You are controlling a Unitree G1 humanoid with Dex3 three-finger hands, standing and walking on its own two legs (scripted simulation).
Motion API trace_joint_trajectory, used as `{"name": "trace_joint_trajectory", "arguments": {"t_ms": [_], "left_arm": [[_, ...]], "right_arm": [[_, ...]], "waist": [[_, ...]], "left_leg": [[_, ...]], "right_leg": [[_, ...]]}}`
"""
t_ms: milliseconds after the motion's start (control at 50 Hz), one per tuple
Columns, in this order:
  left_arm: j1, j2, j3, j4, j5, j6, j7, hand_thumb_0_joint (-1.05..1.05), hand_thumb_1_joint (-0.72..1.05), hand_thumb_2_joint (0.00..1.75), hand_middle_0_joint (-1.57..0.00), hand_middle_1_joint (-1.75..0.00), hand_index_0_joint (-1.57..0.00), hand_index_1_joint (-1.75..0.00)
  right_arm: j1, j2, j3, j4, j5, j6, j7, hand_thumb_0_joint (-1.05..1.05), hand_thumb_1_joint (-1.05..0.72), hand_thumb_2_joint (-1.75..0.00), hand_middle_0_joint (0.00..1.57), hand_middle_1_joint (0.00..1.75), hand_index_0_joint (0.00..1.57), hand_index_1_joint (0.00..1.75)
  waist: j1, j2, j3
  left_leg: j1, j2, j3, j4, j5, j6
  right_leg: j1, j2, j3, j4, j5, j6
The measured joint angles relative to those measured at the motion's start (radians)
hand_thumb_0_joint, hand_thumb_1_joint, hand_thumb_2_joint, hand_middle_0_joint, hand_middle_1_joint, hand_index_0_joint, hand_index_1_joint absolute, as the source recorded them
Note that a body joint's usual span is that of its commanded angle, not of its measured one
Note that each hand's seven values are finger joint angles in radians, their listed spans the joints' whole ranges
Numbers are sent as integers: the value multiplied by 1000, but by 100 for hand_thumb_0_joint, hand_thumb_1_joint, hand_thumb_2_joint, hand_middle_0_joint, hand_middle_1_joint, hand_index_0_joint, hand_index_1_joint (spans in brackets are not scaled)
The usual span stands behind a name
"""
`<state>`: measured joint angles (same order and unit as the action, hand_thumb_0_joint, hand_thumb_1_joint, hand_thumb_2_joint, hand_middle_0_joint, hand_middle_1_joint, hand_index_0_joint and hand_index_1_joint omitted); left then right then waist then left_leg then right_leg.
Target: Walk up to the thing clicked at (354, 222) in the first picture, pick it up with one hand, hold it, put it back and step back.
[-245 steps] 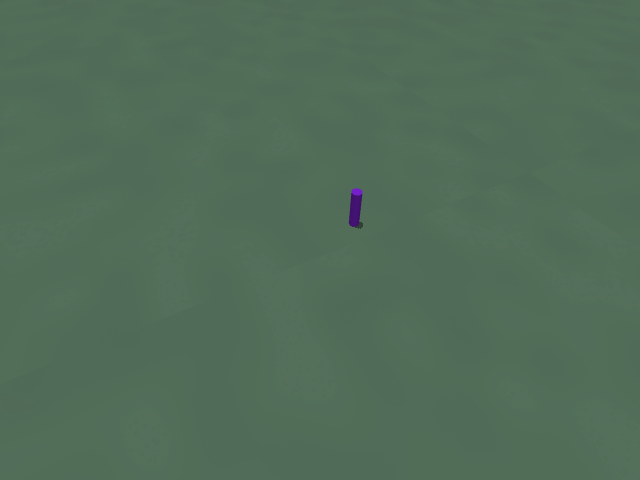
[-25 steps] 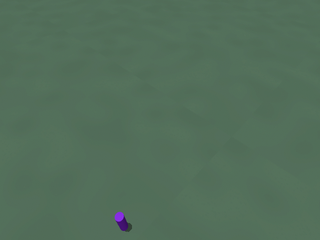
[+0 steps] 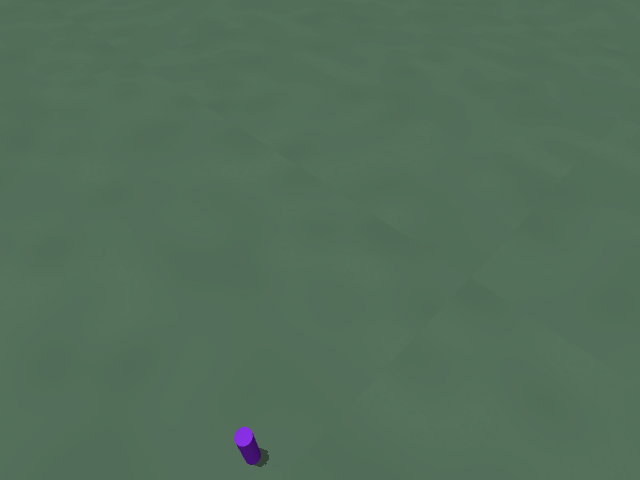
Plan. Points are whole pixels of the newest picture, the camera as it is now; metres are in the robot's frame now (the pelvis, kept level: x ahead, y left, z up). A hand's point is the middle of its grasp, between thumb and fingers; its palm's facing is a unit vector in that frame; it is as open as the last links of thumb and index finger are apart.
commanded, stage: walk up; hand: left
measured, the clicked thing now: (248, 446) +0.36 +0.21 -0.69
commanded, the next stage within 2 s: stand in 0.12 s
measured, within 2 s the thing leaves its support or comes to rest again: neither
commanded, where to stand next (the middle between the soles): +0.04 +0.00 m, yaw +1 degrees
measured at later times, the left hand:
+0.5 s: hand out of the picture +0.09 +0.25 -0.15, palm faces -0.03 -0.94 -0.34, open 7.4 cm
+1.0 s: hand out of the picture +0.09 +0.24 -0.15, palm faces -0.03 -0.94 -0.35, open 7.4 cm
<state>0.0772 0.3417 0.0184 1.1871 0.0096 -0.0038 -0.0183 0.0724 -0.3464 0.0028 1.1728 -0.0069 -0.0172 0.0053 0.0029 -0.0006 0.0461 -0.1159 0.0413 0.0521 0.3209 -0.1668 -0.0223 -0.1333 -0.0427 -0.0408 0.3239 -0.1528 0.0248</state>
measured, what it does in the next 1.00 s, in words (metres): stands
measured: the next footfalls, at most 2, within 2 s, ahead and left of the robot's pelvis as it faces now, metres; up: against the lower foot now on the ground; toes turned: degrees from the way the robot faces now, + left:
none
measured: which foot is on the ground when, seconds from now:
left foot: down 0.00-1.00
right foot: down 0.00-1.00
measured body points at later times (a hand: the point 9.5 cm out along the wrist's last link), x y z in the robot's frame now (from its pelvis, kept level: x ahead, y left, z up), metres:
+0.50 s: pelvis +0.01 +0.00 +0.00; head +0.01 +0.00 +0.45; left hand +0.10 +0.30 -0.13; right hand +0.08 -0.30 -0.13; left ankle +0.01 +0.13 -0.75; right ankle +0.02 -0.13 -0.75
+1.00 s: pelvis +0.01 -0.01 +0.00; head +0.01 -0.01 +0.45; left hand +0.09 +0.29 -0.13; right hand +0.09 -0.31 -0.13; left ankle +0.01 +0.13 -0.75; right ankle +0.02 -0.13 -0.75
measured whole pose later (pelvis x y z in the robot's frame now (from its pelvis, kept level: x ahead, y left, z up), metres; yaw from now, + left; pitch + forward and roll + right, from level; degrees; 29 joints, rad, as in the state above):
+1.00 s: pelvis +0.01 -0.01 +0.00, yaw +0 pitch -2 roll +0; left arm 0.10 0.35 0.00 1.14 0.01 -0.01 -0.01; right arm 0.10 -0.35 0.00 1.15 -0.01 -0.01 0.01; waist -0.01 0.01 0.04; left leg -0.09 0.05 0.04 0.30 -0.17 -0.04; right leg -0.11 -0.03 -0.05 0.33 -0.17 0.01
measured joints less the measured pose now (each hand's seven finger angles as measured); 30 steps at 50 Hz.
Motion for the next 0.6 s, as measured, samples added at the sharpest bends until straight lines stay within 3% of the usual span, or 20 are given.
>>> {"name": "trace_joint_trajectory", "arguments": {"t_ms": [600], "left_arm": [[11, 12, -19, -41, 4, -10, 8, 1, 90, 89, -21, -30, -21, -30]], "right_arm": [[21, -4, -5, -14, -7, 8, 4, 1, -90, -89, 21, 30, 21, 30]], "waist": [[-13, 2, -8]], "left_leg": [[22, 1, -4, -19, -1, -6]], "right_leg": [[16, 1, -4, -1, -12, -4]]}}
